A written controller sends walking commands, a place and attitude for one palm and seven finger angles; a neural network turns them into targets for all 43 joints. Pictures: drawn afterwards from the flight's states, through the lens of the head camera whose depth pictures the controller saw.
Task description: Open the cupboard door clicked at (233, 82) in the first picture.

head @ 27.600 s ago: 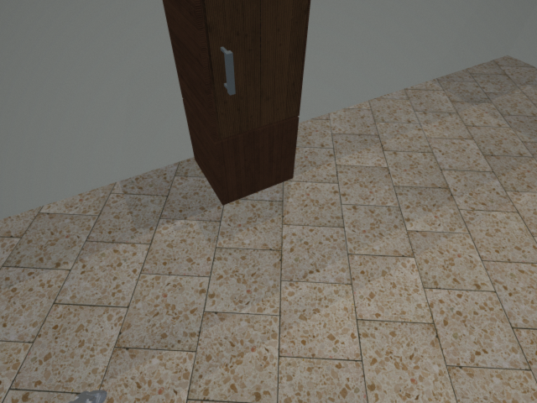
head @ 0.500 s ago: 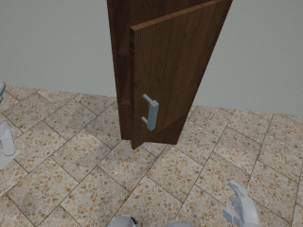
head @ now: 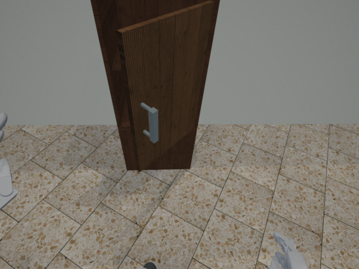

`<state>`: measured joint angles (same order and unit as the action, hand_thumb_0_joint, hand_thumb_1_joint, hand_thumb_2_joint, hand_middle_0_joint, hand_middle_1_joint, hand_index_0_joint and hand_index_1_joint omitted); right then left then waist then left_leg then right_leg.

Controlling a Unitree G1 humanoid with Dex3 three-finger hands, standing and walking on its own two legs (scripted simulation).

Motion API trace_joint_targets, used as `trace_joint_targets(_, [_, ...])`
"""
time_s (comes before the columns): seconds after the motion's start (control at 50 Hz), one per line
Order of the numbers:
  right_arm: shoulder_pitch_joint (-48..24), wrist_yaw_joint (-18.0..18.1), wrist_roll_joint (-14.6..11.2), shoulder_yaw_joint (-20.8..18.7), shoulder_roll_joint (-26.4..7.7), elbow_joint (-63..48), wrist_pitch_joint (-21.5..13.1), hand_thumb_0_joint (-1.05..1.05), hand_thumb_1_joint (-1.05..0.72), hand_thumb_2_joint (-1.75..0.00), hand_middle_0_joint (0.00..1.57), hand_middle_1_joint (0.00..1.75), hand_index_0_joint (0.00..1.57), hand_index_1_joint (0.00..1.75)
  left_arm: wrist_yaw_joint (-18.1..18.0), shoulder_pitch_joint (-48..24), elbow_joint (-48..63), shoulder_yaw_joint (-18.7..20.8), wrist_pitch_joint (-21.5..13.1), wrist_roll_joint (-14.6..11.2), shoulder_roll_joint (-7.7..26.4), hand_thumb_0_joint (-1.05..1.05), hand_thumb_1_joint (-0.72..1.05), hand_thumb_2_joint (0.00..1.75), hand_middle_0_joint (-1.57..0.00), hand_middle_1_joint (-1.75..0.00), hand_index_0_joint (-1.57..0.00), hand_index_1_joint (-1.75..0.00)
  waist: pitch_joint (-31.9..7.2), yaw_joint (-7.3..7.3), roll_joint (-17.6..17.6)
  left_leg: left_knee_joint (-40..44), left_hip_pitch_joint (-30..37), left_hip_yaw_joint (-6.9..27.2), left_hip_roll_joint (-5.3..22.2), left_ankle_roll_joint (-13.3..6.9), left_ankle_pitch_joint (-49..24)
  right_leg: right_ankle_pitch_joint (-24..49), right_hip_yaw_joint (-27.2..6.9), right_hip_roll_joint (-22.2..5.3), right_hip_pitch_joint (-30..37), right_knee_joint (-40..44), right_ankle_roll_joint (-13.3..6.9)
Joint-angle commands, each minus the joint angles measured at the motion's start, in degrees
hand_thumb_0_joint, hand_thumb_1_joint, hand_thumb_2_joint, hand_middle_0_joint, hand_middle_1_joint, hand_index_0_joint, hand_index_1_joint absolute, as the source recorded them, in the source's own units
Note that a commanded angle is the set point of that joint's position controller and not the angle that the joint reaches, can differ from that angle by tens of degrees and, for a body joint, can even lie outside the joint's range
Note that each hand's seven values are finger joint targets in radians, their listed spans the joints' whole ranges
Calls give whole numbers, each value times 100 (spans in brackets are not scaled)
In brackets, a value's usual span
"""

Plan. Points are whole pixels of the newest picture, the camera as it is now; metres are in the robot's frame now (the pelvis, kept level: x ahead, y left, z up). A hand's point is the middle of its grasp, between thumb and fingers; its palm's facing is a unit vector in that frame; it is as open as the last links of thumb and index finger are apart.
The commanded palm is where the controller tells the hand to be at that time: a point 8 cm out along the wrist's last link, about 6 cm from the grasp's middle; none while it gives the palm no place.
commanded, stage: stop stepping back and stand still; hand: left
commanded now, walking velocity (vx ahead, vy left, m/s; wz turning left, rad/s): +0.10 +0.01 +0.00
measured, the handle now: (149, 123) +0.57 +0.10 -0.05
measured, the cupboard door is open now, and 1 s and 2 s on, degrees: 44 44 44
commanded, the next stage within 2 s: let the arm hang, fingers relaxed in 0.52 s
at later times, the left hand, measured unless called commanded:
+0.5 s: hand out of the picture +0.16 +0.27 +0.17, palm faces +0.43 -0.78 -0.45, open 7.4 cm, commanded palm +0.11 +0.30 +0.19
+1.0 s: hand out of the picture -0.07 +0.18 -0.17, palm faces -0.03 -0.99 -0.13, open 7.4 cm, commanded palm none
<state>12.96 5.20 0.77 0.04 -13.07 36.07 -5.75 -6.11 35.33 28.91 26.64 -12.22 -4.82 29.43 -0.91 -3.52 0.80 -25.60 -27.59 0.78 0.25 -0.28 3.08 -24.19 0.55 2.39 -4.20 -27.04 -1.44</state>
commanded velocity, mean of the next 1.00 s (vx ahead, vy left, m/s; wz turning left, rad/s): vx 0.01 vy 0.00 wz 0.00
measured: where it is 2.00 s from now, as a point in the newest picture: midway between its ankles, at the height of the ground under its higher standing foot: outside the picture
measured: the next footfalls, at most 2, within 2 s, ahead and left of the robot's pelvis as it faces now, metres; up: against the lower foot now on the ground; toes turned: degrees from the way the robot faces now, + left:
left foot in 0.10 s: +0.05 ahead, +0.11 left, +0.00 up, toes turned -2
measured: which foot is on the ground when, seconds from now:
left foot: down 0.00-0.00, up 0.02-0.08, down 0.10-1.00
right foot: down 0.00-1.00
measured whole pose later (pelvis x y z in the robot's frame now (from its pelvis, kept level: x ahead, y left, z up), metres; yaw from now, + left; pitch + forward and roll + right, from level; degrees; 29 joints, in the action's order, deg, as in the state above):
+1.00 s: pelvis -0.07 +0.01 +0.01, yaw +1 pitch -2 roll -1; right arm 11.7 0.6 1.4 0.1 -17.0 60.2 1.1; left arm 1.3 16.5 -60.5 -1.9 1.8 0.9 11.6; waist 3.5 -0.5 1.9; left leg -25.3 -17.2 2.2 -1.3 -1.0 6.5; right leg -15.3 2.2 1.6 -9.0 -25.9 -1.5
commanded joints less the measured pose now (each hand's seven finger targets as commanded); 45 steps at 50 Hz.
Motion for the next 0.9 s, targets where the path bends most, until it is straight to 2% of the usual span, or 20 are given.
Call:
trace_joint_targets(0.0, [-560, 4, 18, -291, -613, -723, -344, 0, -90, -90, 20, 30, 20, 30, -294, -108, 1306, 703, -275, 13, 838, 0, 90, 90, -20, -30, -20, -30, -106, 265, 722, -2301, 1985, -7, -109, 203, 901, -957, -1113, -1590, -2924, 1854, -792])
trace_joint_targets(0.04, [-479, 42, -13, -221, -613, -635, -469, 0, -90, -90, 20, 30, 20, 30, -336, -768, 1163, 383, -248, 174, 586, 0, 90, 90, -20, -30, -20, -30, 231, 159, 330, -1486, 1467, 44, 146, 77, 956, 632, -549, -1340, -2126, 1218, -501])
trace_joint_targets(0.08, [-492, 146, -52, -226, -719, -550, -647, 0, -90, -90, 20, 30, 20, 30, -322, -1404, 961, 243, -253, 259, 569, 0, 90, 90, -20, -30, -20, -30, 428, 159, -531, -15, 1867, 282, 296, 7, 426, 775, -18, -625, -1927, 487, 16])
trace_joint_targets(0.14, [-342, 162, -4, -210, -679, -569, -855, 0, -90, -90, 20, 30, 20, 30, -357, -1217, 1060, 367, -382, 285, 607, 0, 90, 90, -20, -30, -20, -30, -338, 279, -1721, 1150, 2034, 1848, 1028, -315, 505, 191, 35, 15, -1369, -786, 173])
trace_joint_targets(0.18, [-375, 107, 44, -226, -595, -584, -928, 0, -90, -90, 20, 30, 20, 30, -362, -1096, 1282, 483, -415, 291, 661, 0, 90, 90, -20, -30, -20, -30, -571, 368, -1315, 1681, 1532, 1982, 1195, -512, 2206, -453, -213, -36, -933, -1183, 137])
trace_joint_targets(0.26, [-564, -5, 38, -164, -558, -792, -744, 0, -90, -90, 20, 30, 20, 30, -316, -212, 1098, 444, -250, 272, 406, 0, 90, 90, -20, -30, -20, -30, -295, 358, -1036, 1099, 457, 460, 395, -46, 2577, 25, -5, -128, -82, 577, -61])
trace_joint_targets(0.28, [-563, -26, 77, -190, -537, -794, -673, 0, -90, -90, 20, 30, 20, 30, -311, 6, 874, 643, -222, 251, 591, 0, 90, 90, -20, -30, -20, -30, -313, 351, -331, 314, 720, 121, 114, 103, 2143, -381, -414, -470, -545, 1181, -199])
trace_joint_targets(0.3, [-533, -50, 42, -209, -464, -754, -608, 0, -90, -90, 20, 30, 20, 30, -289, 32, 831, 570, -195, 194, 515, 0, 90, 90, -20, -30, -20, -30, -226, 336, 595, -901, 1210, -4, -95, 186, 1550, -1166, -1321, -1078, -1575, 1845, -477])
trace_joint_targets(0.32, [-481, -44, 29, -244, -489, -634, -526, 0, -90, -90, 20, 30, 20, 30, -286, -78, 758, 525, -135, 155, 418, 0, 90, 90, -20, -30, -20, -30, 58, 328, 927, -1812, 1151, 9, -100, 180, 1243, -1059, -1761, -1546, -2159, 2061, -732])
trace_joint_targets(0.38, [-488, -11, 14, -137, -440, -539, -511, 0, -90, -90, 20, 30, 20, 30, -309, -889, 623, 299, -167, 237, 345, 0, 90, 90, -20, -30, -20, -30, 171, 205, 275, -1404, 877, 103, 129, 63, 1289, 1060, -1002, -1401, -1583, 1211, -579])
trace_joint_targets(0.44, [-537, 102, -34, -143, -578, -555, -631, 0, -90, -90, 20, 30, 20, 30, -307, -1140, 316, 241, -216, 276, 341, 0, 90, 90, -20, -30, -20, -30, 15, 338, -296, 157, 1882, 277, 398, -122, 20, 1494, -493, -538, -1375, 717, 48])
trace_joint_targets(0.48, [-537, 132, -73, -172, -628, -631, -679, 0, -90, -90, 20, 30, 20, 30, -293, -1151, 300, 244, -200, 284, 410, 0, 90, 90, -20, -30, -20, -30, -201, 354, -10, -52, 2075, 283, 449, -183, -1038, 2542, -436, -378, -1039, 587, 141])
trace_joint_targets(0.5, [-541, 108, -47, -99, -567, -638, -661, 0, -90, -90, 20, 30, 20, 30, -253, -1191, 559, 188, -212, 304, 406, 0, 90, 90, -20, -30, -20, -30, -420, 333, -528, 46, 2149, 292, 437, -181, -1399, 2641, -287, -417, -911, 369, 172])
trace_joint_targets(0.58, [-589, 67, -51, -123, -595, -754, -720, 0, -90, -90, 20, 30, 20, 30, -263, -993, 989, 189, -233, 282, 404, 0, 90, 90, -20, -30, -20, -30, -561, 396, -496, 507, 1858, 508, 523, -186, -252, 1565, -175, -290, -576, 520, 213])
trace_joint_targets(0.6, [-872, -460, -55, -487, -1628, 759, -648, 0, -90, -90, 20, 30, 20, 30, 498, -1142, -3857, -1964, 637, 760, -730, 0, 90, 90, -20, -30, -20, -30, -20, 249, -528, -338, 971, 831, 659, -342, -1330, 2350, -131, -673, -1094, -246, 22])
trace_joint_targets(0.64, [-502, -469, -74, -412, -1294, 681, -68, 0, -90, -90, 20, 30, 20, 30, 647, -1255, -4259, -1938, 1095, 676, -688, 0, 90, 90, -20, -30, -20, -30, -517, 387, -116, -281, 1086, 788, 702, -327, -683, 1359, -300, -672, -1023, -35, -51])
trace_joint_targets(0.68, [-569, -487, -9, -333, -1318, 657, 100, 0, -90, -90, 20, 30, 20, 30, 669, -1673, -4801, -2017, 1062, 711, -445, 0, 90, 90, -20, -30, -20, -30, -474, 400, 744, -219, 971, 943, 624, -355, -168, 1125, -396, -673, -912, 100, -137])
trace_joint_targets(0.72, [-694, -511, 30, -322, -1445, 813, 229, 0, -90, -90, 20, 30, 20, 30, 661, -2102, -5490, -2102, 1067, 690, -237, 0, 90, 90, -20, -30, -20, -30, -213, 336, 918, -221, 1010, 877, 452, -304, 271, 788, -589, -847, -1127, 380, -258])
trace_joint_targets(0.8, [-842, -520, 100, -244, -1478, 1239, 432, 0, -90, -90, 20, 30, 20, 30, 594, -2510, -6871, -2307, 1148, 634, -109, 0, 90, 90, -20, -30, -20, -30, 144, 337, -299, 362, 1120, 980, 447, -258, 638, 418, -625, -747, -1069, 533, -273])
trace_joint_targets(0.88, [-710, -463, 63, -190, -1368, 1677, 522, 0, -90, -90, 20, 30, 20, 30, 592, -2329, -7959, -2401, 1162, 592, -158, 0, 90, 90, -20, -30, -20, -30, 189, 368, -562, 715, 1221, 977, 424, -212, 1319, 206, -631, -694, -835, 805, -250])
